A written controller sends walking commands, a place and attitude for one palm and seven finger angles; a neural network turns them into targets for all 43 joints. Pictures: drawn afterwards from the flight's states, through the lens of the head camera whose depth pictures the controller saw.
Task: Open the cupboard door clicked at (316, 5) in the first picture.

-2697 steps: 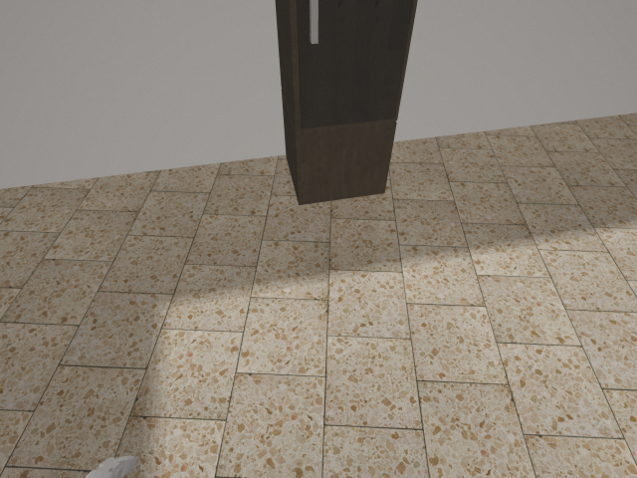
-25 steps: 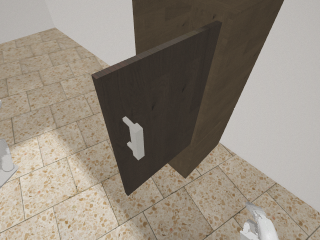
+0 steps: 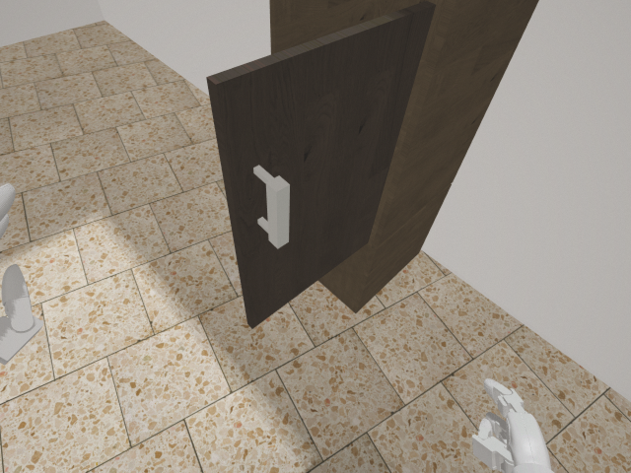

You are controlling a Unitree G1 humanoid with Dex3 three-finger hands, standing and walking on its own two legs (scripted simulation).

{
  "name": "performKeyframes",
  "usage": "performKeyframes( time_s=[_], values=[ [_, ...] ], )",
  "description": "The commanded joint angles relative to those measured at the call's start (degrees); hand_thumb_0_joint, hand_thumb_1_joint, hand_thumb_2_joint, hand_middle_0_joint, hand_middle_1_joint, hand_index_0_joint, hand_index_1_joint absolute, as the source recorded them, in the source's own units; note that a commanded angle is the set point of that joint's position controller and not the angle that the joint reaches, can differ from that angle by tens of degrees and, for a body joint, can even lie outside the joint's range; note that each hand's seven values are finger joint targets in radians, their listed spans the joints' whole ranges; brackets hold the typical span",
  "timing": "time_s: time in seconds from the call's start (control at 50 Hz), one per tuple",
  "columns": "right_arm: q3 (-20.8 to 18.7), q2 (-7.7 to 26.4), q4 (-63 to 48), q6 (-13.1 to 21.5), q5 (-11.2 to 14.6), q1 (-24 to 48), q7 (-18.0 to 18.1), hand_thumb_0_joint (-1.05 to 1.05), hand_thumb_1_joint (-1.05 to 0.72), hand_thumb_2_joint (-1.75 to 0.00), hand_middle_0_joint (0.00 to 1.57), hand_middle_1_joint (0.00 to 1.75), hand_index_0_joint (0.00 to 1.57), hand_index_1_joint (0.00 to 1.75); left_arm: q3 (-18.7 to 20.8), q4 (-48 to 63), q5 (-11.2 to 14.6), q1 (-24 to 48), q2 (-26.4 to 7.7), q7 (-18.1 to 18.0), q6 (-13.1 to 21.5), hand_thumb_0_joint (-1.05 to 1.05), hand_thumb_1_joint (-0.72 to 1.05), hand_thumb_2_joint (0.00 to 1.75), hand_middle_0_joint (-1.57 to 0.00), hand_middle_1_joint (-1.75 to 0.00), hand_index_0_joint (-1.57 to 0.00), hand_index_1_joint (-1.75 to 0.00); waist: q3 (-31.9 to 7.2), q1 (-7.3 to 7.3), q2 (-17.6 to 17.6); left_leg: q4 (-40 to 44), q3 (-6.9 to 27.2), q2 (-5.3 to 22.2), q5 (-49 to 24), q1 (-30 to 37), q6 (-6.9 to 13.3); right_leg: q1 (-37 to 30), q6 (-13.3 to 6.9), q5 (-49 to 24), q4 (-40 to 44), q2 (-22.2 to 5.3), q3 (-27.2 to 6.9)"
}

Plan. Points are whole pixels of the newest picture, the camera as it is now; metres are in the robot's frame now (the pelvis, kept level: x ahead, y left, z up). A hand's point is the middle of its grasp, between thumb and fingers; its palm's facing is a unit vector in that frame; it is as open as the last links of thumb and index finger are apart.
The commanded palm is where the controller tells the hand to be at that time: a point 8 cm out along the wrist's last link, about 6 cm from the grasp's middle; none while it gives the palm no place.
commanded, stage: step back with the hand held close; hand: left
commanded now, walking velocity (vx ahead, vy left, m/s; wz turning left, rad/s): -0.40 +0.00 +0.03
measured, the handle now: (270, 207) +0.46 +0.09 +0.06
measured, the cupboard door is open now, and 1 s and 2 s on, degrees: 87 87 87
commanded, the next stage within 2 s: stop stepping back and stand still in 0.16 s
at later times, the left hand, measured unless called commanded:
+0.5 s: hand out of the picture +0.02 +0.22 +0.17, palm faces +0.32 -0.77 -0.55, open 7.4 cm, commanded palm -0.02 +0.26 +0.18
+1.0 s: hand out of the picture -0.03 +0.25 +0.18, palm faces +0.46 -0.72 -0.51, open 7.4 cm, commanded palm -0.08 +0.28 +0.18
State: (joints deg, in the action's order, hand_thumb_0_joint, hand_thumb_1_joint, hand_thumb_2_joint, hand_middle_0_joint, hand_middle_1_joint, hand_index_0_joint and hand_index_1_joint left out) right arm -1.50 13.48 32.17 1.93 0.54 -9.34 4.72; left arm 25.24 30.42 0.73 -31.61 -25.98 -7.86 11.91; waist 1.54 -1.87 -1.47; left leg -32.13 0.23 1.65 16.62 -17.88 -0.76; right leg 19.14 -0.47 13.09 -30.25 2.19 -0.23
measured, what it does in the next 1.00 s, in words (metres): walks backwards: right foot, then left foot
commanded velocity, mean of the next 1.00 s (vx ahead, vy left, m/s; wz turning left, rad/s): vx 0.08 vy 0.03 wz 0.01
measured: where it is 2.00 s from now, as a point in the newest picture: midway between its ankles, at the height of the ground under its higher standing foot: outside the picture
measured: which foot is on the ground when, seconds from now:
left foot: down 0.00-0.36, up 0.38-0.68, down 0.70-1.00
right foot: down 0.00-0.00, up 0.02-0.34, down 0.36-1.00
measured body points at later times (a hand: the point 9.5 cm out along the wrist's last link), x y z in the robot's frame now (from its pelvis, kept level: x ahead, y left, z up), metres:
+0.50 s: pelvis -0.18 -0.03 +0.01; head -0.16 -0.03 +0.46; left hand +0.00 +0.26 +0.20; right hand -0.04 -0.26 -0.09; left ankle -0.13 +0.10 -0.67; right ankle -0.25 -0.11 -0.73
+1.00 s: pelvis -0.22 -0.02 +0.00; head -0.24 -0.03 +0.45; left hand -0.06 +0.29 +0.21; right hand -0.07 -0.23 -0.09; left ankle -0.23 +0.09 -0.73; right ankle -0.20 -0.10 -0.73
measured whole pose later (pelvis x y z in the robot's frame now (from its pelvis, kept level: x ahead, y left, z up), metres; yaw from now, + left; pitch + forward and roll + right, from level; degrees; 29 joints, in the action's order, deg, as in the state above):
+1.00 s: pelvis -0.22 -0.02 +0.00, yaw -1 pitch -2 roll +0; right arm 1.8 9.2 35.8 7.2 -0.3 -14.1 3.7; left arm 26.1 24.9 0.8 -30.4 -24.8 -9.0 12.1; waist -0.4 -0.6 2.0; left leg -35.8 -4.9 2.7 20.2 -13.9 0.7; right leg 15.6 -1.7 16.3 -33.2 0.4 6.9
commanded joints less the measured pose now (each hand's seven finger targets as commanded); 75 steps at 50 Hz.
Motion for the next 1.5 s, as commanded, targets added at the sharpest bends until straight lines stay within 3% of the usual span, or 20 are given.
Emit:
performKeyframes(
  time_s=[0.0, 0.08, 0.3, 0.34, 0.38, 0.42, 0.64, 0.7, 0.76, 0.9, 0.94, 1.0, 1.16, 1.18, 1.22, 1.28, 1.32, 1.38, 1.4, 1.48],
  values=[
    [-3.0, 5.9, -8.3, 4.1, 0.0, 1.4, -0.1, 0.00, -0.90, -0.90, 0.20, 0.30, 0.20, 0.30, 9.4, 14.8, 1.1, -1.1, -10.7, -1.7, 4.1, 0.00, 0.90, 0.90, -0.20, -0.30, -0.20, -0.30, -14.5, 2.70, 11.2, 9.6, 8.6, 12.8, -38.6, 7.6, 5.6, -5.4, 2.1, -2.4, -7.0, -1.3, -1.8],
    [-2.6, 5.8, -6.1, 8.1, -1.6, 0.8, -0.8, 0.00, -0.90, -0.90, 0.20, 0.30, 0.20, 0.30, 6.9, 17.7, 0.7, 1.9, -7.8, -1.4, 4.8, 0.00, 0.90, 0.90, -0.20, -0.30, -0.20, -0.30, -9.8, 2.05, 15.1, 14.6, 10.9, 16.5, -32.5, 0.1, 9.7, -1.0, 1.6, 15.0, -26.0, -0.2, -2.2],
    [-1.4, 4.6, -5.6, 8.4, -0.6, 4.0, -1.7, 0.00, -0.90, -0.90, 0.20, 0.30, 0.20, 0.30, 7.8, 13.8, 3.0, -1.2, -8.6, -1.7, 1.1, 0.00, 0.90, 0.90, -0.20, -0.30, -0.20, -0.30, -11.0, 2.46, 13.2, 18.1, 2.9, 6.1, 8.9, -1.2, 3.5, -15.2, -0.3, 11.3, 8.4, 1.0, 5.9],
    [-0.8, 2.6, -6.1, 6.5, -0.4, 3.9, -2.2, 0.00, -0.90, -0.90, 0.20, 0.30, 0.20, 0.30, 11.9, 15.3, 2.4, -3.8, -14.1, -1.5, 1.2, 0.00, 0.90, 0.90, -0.20, -0.30, -0.20, -0.30, -9.9, 2.49, -7.9, -8.5, -3.0, -2.7, 5.4, 0.0, -1.2, -3.2, -5.6, 14.0, 22.4, -15.5, -13.0],
    [0.1, 3.4, -5.2, 6.6, -1.0, 4.3, -2.0, 0.00, -0.90, -0.90, 0.20, 0.30, 0.20, 0.30, 13.5, 16.2, 2.6, -0.7, -15.4, -2.2, 2.3, 0.00, 0.90, 0.90, -0.20, -0.30, -0.20, -0.30, -6.2, 2.51, -8.2, -29.6, 0.6, -2.1, 5.3, -15.0, -1.5, -1.8, -10.1, -3.5, 20.3, -24.5, -17.9],
    [-0.6, 2.6, -4.1, 6.6, 0.5, 3.1, -1.7, 0.00, -0.90, -0.90, 0.20, 0.30, 0.20, 0.30, 10.3, 9.0, 2.7, -3.6, -9.6, -1.5, 1.3, 0.00, 0.90, 0.90, -0.20, -0.30, -0.20, -0.30, -8.5, 0.72, -9.0, -28.6, 0.8, -0.9, -0.1, -17.6, -1.4, -12.0, -3.5, -23.6, 11.1, -16.4, -9.2],
    [-2.0, 6.0, -3.7, 7.9, -0.6, 1.3, -0.1, 0.00, -0.90, -0.90, 0.20, 0.30, 0.20, 0.30, 4.9, 6.7, 0.4, 5.6, -8.1, -2.9, 3.3, 0.00, 0.90, 0.90, -0.20, -0.30, -0.20, -0.30, -4.6, 1.30, -2.9, 8.9, -5.3, -0.8, 0.3, 1.2, 3.9, -12.3, -5.0, -8.0, 6.1, -15.5, -11.0],
    [-2.4, 7.4, -5.5, 8.3, -0.4, 0.5, -0.3, 0.00, -0.90, -0.90, 0.20, 0.30, 0.20, 0.30, 6.4, 14.8, 0.3, 4.9, -9.0, -3.5, 4.7, 0.00, 0.90, 0.90, -0.20, -0.30, -0.20, -0.30, -9.7, 1.36, 15.2, 8.7, 9.0, 9.8, -18.8, 16.5, 8.7, 0.2, 0.5, -3.2, -11.0, -4.4, 0.0],
    [-1.7, 5.6, -3.1, 9.6, -1.8, -0.5, -0.2, 0.00, -0.90, -0.90, 0.20, 0.30, 0.20, 0.30, 8.0, 14.7, -0.8, 5.0, -11.0, -3.4, 4.4, 0.00, 0.90, 0.90, -0.20, -0.30, -0.20, -0.30, -3.6, 0.88, 14.9, 14.6, 17.8, 16.6, -18.2, 12.6, 12.7, 8.2, 0.8, 18.6, -19.0, -3.0, 2.9],
    [-1.0, 6.2, -3.5, 8.5, -0.6, 0.9, 0.0, 0.00, -0.90, -0.90, 0.20, 0.30, 0.20, 0.30, 5.9, 2.8, 0.7, 1.9, -6.2, -2.2, 2.3, 0.00, 0.90, 0.90, -0.20, -0.30, -0.20, -0.30, -0.1, 0.91, 11.7, 13.1, 3.8, 11.4, 4.3, -5.8, 7.3, -9.7, 0.9, 7.4, -3.4, -1.7, 7.8],
    [-0.9, 5.9, -4.1, 7.4, -0.6, 1.8, 0.2, 0.00, -0.90, -0.90, 0.20, 0.30, 0.20, 0.30, 4.9, -0.5, 0.6, 2.6, -5.6, -1.8, 1.7, 0.00, 0.90, 0.90, -0.20, -0.30, -0.20, -0.30, 1.2, 1.45, 5.7, 7.2, 0.6, 7.7, 13.7, -12.2, 5.2, -14.5, -1.1, 7.6, 3.8, -3.5, 2.5],
    [-1.4, 5.0, -4.1, 6.4, -0.5, 2.7, -0.3, 0.00, -0.90, -0.90, 0.20, 0.30, 0.20, 0.30, 4.3, 0.7, 0.6, 8.1, -7.3, -1.4, 1.4, 0.00, 0.90, 0.90, -0.20, -0.30, -0.20, -0.30, 0.4, 2.25, -13.8, -26.5, -2.0, -1.1, 13.5, -14.1, 1.7, -5.5, -10.0, 23.2, 21.5, -22.1, -29.4],
    [0.2, 3.4, -4.2, 7.5, -1.5, 2.5, 0.6, 0.00, -0.90, -0.90, 0.20, 0.30, 0.20, 0.30, 5.7, 13.9, 0.0, 9.9, -9.1, -2.8, 3.8, 0.00, 0.90, 0.90, -0.20, -0.30, -0.20, -0.30, -5.1, 1.58, 0.0, 1.0, -4.2, -0.1, -0.4, 6.1, 1.9, -2.4, -6.0, 7.7, 12.9, -14.3, -5.5],
    [-3.0, 10.4, 11.5, 7.1, -1.9, -3.6, -5.9, 0.00, -0.90, -0.90, 0.20, 0.30, 0.20, 0.30, -18.4, -36.4, -4.3, 9.3, 7.5, 5.6, -7.7, 0.00, 0.90, 0.90, -0.20, -0.30, -0.20, -0.30, -0.5, -3.10, 6.1, -2.4, 0.0, 3.4, -9.8, 4.3, 2.8, 6.2, -3.9, -7.9, -2.5, -15.4, 1.3],
    [-2.1, 9.8, 6.4, 1.4, -1.8, -4.7, -5.6, 0.00, -0.90, -0.90, 0.20, 0.30, 0.20, 0.30, -18.4, -37.2, -2.6, 3.3, 11.3, 7.2, -13.1, 0.00, 0.90, 0.90, -0.20, -0.30, -0.20, -0.30, -2.0, -0.25, 22.7, 9.6, 16.0, 15.0, -13.7, -2.3, 10.1, 9.0, 1.6, 16.9, -19.7, -3.7, 3.5],
    [-1.8, 9.9, 4.1, 1.8, -4.1, -3.7, -4.2, 0.00, -0.90, -0.90, 0.20, 0.30, 0.20, 0.30, -19.8, -40.6, -2.8, 12.2, 10.2, 7.5, -12.0, 0.00, 0.90, 0.90, -0.20, -0.30, -0.20, -0.30, -6.2, -0.17, 2.1, 6.3, 21.1, 15.9, -31.3, -0.5, 13.4, 8.0, 1.2, 17.2, -24.7, -3.6, -1.3],
    [-1.8, 11.2, 5.6, 1.0, -3.7, -1.4, -3.8, 0.00, -0.90, -0.90, 0.20, 0.30, 0.20, 0.30, -20.2, -48.4, -2.6, 13.5, 8.5, 7.3, -11.5, 0.00, 0.90, 0.90, -0.20, -0.30, -0.20, -0.30, -9.1, 2.33, -2.2, 0.7, 13.5, 12.6, -43.5, 3.5, 10.1, -0.5, 1.1, 7.9, -11.3, -3.2, -0.3],
    [-1.0, 5.9, 7.3, -0.4, -1.7, -1.1, -4.0, 0.00, -0.90, -0.90, 0.20, 0.30, 0.20, 0.30, -19.9, -60.2, -2.7, 10.3, 0.7, 6.8, -10.7, 0.00, 0.90, 0.90, -0.20, -0.30, -0.20, -0.30, -9.8, 3.10, -11.0, -9.8, -0.7, -2.4, 2.9, -6.9, 0.5, -15.3, -5.5, -37.7, 3.5, -18.4, -18.6],
    [-1.0, 6.0, 9.2, -1.1, -1.4, -3.0, -4.0, 0.00, -0.90, -0.90, 0.20, 0.30, 0.20, 0.30, -20.7, -63.5, -2.6, 11.8, -0.3, 7.2, -10.5, 0.00, 0.90, 0.90, -0.20, -0.30, -0.20, -0.30, -7.7, 1.89, -5.3, -11.7, -0.5, -2.7, 13.5, -5.0, 0.4, -13.0, -8.5, -37.3, 5.0, -20.7, -17.4],
    [-1.2, 4.8, 14.6, -2.6, -1.2, -2.9, -3.5, 0.00, -0.90, -0.90, 0.20, 0.30, 0.20, 0.30, -21.3, -72.2, -2.1, 16.2, 2.8, 6.4, -10.4, 0.00, 0.90, 0.90, -0.20, -0.30, -0.20, -0.30, -5.9, 1.37, -4.0, -12.4, 0.6, -1.1, 9.0, -2.7, 0.6, -13.6, -9.2, -35.9, 5.6, -15.7, -14.5]
  ],
)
